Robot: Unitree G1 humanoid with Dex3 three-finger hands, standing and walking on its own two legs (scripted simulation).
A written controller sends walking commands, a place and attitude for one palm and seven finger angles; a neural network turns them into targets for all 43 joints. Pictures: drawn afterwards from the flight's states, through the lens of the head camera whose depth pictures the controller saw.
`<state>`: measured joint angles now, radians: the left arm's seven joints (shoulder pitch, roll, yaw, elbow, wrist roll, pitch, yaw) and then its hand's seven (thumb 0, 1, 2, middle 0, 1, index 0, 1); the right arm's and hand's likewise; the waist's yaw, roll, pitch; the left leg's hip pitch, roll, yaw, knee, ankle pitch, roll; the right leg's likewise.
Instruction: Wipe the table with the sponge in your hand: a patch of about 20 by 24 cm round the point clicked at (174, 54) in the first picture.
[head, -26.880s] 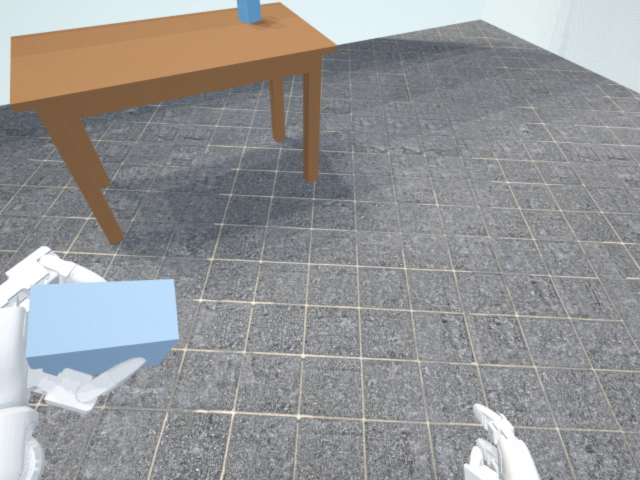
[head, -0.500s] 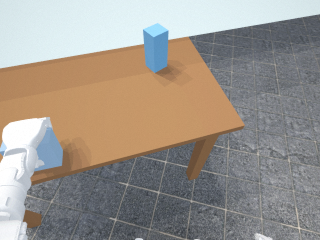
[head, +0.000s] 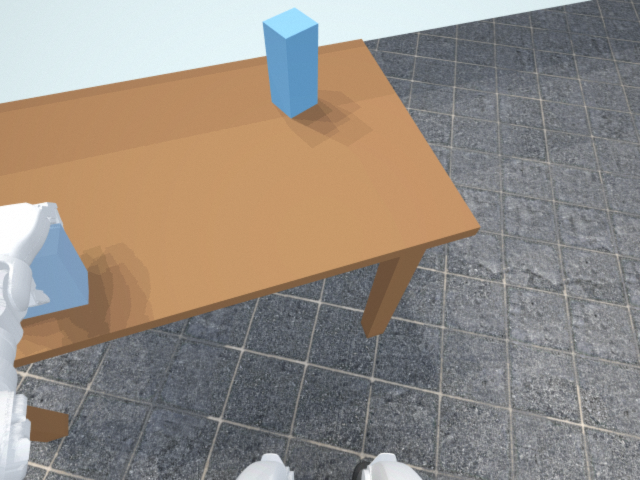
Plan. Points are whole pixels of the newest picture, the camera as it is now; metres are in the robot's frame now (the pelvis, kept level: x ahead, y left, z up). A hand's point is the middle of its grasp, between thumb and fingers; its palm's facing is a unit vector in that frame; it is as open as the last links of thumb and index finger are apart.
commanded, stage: wipe forward along the first lane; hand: left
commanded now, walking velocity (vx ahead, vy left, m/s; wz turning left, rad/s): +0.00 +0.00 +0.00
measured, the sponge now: (33, 282) +0.35 +0.41 -0.03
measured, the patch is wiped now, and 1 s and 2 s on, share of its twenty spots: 0.10 0.25 0.30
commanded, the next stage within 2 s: slide across to the middle lane in 1.24 s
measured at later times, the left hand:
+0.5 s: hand (25, 230) +0.41 +0.42 +0.01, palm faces -0.20 +0.06 -0.98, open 9.9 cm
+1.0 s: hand (25, 201) +0.46 +0.44 +0.01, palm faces -0.24 +0.05 -0.97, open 9.9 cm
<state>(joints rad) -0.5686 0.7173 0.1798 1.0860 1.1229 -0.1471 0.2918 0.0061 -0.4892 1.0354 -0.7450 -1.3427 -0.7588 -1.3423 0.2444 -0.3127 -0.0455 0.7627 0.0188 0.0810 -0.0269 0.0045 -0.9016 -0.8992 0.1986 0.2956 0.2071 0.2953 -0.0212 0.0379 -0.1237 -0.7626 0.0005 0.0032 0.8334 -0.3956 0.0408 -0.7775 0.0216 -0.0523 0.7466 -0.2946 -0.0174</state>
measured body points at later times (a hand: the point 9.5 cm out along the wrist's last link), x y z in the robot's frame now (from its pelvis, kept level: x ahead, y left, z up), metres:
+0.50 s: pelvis -0.01 +0.02 -0.02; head +0.12 +0.03 +0.40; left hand +0.42 +0.41 +0.06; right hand +0.02 -0.27 -0.15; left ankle -0.01 +0.09 -0.70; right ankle +0.03 -0.12 -0.70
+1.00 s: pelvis +0.00 +0.03 -0.03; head +0.16 +0.05 +0.39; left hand +0.47 +0.43 +0.06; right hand +0.01 -0.27 -0.14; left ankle -0.01 +0.09 -0.70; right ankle +0.03 -0.12 -0.70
